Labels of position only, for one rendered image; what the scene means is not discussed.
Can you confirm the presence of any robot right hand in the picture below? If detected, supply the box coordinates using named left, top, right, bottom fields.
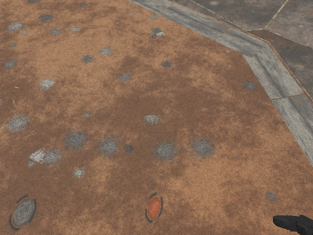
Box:
left=273, top=214, right=313, bottom=235

